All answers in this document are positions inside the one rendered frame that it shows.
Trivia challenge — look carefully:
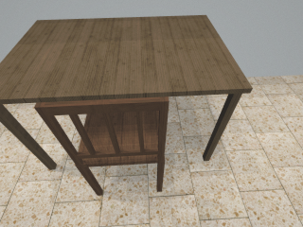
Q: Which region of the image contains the chair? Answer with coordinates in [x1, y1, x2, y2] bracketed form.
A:
[34, 96, 169, 196]

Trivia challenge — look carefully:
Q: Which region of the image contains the table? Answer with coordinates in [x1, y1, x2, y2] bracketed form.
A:
[0, 15, 253, 170]

